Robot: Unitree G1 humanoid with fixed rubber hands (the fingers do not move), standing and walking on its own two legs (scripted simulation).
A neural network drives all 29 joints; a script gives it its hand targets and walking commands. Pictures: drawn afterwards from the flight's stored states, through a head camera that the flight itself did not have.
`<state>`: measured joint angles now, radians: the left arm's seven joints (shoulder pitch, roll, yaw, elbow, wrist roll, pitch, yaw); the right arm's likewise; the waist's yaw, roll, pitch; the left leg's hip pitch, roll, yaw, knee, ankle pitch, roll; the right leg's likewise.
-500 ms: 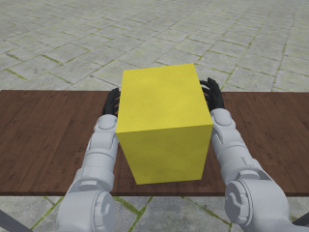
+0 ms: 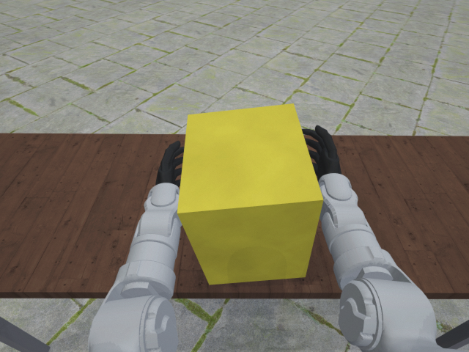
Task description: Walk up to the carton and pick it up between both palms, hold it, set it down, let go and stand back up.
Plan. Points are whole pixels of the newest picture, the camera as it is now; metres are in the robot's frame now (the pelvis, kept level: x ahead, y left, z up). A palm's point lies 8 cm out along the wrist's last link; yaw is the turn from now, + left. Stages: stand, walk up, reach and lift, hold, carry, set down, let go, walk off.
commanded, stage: set down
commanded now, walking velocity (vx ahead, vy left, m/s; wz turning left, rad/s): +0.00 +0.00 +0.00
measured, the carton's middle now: (249, 199) +0.39 +0.00 +0.06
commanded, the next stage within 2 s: none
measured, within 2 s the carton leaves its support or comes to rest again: rests again in 1.64 s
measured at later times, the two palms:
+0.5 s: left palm (170, 194) +0.39 +0.14 +0.08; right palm (326, 180) +0.40 -0.14 +0.11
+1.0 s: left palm (172, 194) +0.39 +0.14 +0.08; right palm (328, 182) +0.40 -0.14 +0.11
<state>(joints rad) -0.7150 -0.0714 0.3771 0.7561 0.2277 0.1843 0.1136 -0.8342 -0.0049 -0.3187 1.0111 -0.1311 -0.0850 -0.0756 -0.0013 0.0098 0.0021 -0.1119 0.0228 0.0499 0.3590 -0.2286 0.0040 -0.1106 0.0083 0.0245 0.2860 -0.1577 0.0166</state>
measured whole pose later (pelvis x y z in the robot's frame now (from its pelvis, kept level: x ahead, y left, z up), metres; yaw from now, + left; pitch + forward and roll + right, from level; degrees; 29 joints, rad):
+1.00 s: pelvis +0.00 +0.00 +0.00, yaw +0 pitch +1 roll -1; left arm -0.68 -0.10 0.43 0.81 0.25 0.06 0.09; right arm -0.78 0.02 -0.41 1.01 -0.23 -0.17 -0.03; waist 0.00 0.01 -0.01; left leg -0.15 0.02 0.05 0.36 -0.22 0.00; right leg -0.14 0.01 0.02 0.29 -0.15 0.02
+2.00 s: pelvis -0.01 +0.00 +0.00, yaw +0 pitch +10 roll -1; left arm -0.76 -0.04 0.24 1.01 0.23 -0.10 0.20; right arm -0.78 -0.09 -0.23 1.13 0.05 -0.24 -0.08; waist 0.00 0.01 -0.10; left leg -0.38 0.03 0.05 0.43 -0.23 0.00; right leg -0.36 0.02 0.02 0.32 -0.14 0.01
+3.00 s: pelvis -0.06 -0.01 -0.01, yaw +0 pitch -1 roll -1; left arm -0.17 0.01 0.02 0.54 0.04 -0.09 0.16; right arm -0.29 -0.14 -0.13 0.68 0.14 -0.12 -0.04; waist 0.00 0.00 -0.03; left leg -0.26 0.04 0.05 0.45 -0.18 0.00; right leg -0.26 0.02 0.02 0.37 -0.10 0.01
